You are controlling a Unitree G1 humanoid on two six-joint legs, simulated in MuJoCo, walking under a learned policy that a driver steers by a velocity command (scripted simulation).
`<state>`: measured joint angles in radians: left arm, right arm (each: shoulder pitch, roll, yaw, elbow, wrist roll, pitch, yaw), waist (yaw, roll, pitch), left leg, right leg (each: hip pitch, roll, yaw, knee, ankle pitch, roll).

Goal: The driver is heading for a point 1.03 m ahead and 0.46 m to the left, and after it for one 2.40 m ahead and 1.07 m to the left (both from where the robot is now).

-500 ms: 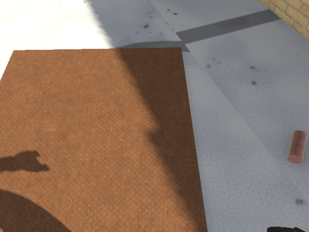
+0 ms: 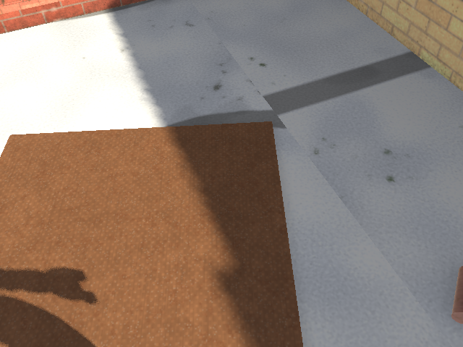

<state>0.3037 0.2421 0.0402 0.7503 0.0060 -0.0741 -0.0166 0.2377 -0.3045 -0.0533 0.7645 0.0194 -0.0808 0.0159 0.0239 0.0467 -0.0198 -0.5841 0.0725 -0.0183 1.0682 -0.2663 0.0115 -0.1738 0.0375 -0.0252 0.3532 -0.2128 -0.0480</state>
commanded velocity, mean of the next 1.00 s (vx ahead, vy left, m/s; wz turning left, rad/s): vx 0.50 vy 0.00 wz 0.50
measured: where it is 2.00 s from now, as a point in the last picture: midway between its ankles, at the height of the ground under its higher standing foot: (101, 229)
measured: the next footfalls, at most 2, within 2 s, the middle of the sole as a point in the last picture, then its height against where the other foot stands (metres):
left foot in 0.30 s outside the picture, level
right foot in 0.78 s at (242, 306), level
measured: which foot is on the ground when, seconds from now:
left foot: up 0.00-0.28, down 0.30-0.78, up 0.80-1.00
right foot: down 0.00-0.32, up 0.34-0.76, down 0.78-1.00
